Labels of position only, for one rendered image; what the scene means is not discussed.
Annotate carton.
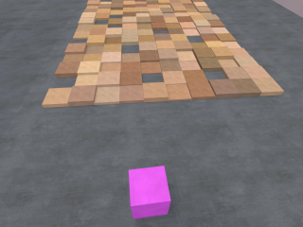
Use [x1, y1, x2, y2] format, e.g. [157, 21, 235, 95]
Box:
[129, 166, 171, 219]

